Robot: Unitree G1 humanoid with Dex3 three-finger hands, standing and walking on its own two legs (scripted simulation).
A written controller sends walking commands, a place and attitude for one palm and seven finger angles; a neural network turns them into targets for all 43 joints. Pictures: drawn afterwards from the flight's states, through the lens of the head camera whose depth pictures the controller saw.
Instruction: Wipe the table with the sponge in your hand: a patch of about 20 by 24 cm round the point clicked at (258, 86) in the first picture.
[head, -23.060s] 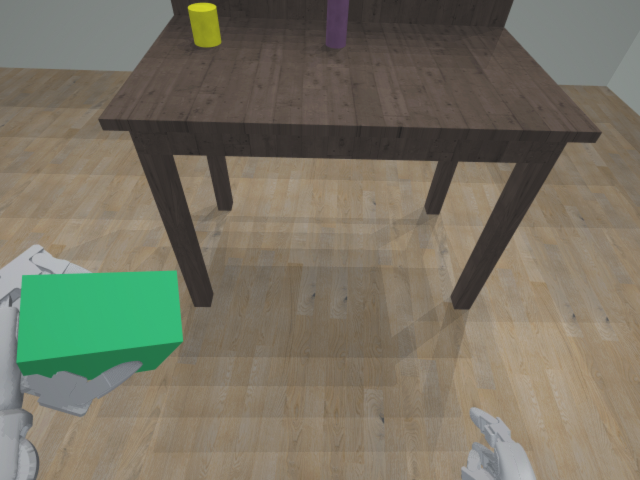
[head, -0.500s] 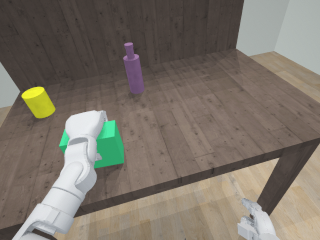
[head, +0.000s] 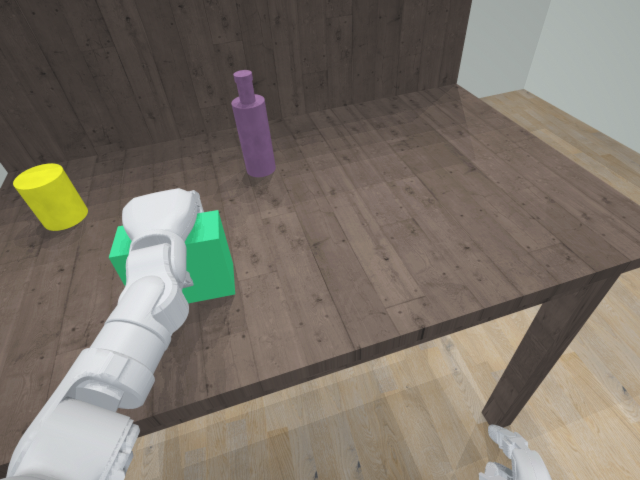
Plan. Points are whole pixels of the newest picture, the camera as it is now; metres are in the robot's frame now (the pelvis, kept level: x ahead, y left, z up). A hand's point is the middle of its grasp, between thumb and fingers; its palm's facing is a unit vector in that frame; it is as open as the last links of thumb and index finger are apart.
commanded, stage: wipe forward along the third lane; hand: left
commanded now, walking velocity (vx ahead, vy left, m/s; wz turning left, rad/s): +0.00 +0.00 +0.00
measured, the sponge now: (182, 270) +0.38 +0.24 +0.07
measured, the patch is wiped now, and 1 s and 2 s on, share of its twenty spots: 0.65 0.95 0.95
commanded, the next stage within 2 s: wipe back along the third lane in 0.42 s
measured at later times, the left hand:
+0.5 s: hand (171, 219) +0.44 +0.26 +0.12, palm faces -0.04 -0.02 -1.00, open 10.1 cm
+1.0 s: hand (169, 233) +0.40 +0.26 +0.12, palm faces +0.04 -0.04 -1.00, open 10.1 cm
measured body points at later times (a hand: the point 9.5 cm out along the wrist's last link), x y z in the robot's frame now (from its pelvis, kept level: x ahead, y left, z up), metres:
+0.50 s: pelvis +0.01 +0.02 +0.00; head +0.01 +0.00 +0.45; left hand +0.43 +0.26 +0.17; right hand +0.13 -0.24 -0.13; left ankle +0.05 +0.17 -0.73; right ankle -0.02 -0.12 -0.73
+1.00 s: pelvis +0.02 +0.02 +0.00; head +0.01 +0.00 +0.45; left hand +0.40 +0.25 +0.17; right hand +0.22 -0.20 -0.10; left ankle +0.05 +0.17 -0.73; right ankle -0.02 -0.12 -0.73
